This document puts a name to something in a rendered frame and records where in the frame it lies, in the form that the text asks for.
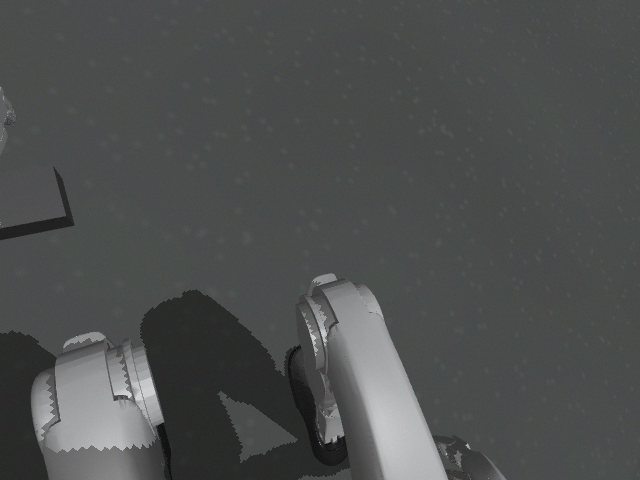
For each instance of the right robot hand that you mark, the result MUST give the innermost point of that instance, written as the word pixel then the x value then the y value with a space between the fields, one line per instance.
pixel 475 465

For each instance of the left robot hand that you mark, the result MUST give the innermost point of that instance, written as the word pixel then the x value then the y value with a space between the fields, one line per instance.
pixel 7 117

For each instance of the carton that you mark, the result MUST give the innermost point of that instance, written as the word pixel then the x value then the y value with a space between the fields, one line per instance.
pixel 33 200

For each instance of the left robot foot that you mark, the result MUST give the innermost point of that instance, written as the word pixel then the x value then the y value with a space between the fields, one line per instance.
pixel 166 450

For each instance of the right robot foot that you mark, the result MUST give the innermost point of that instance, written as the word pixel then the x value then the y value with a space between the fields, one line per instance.
pixel 328 454

